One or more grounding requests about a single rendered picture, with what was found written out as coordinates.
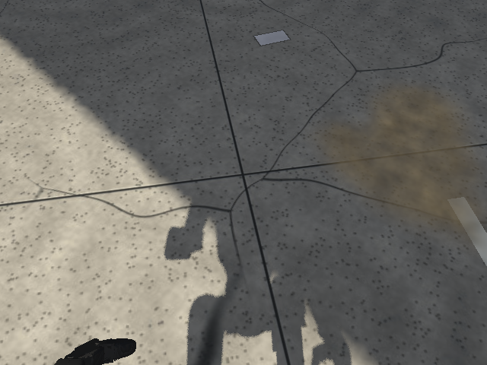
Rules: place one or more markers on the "left robot hand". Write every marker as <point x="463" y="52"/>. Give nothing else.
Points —
<point x="95" y="352"/>

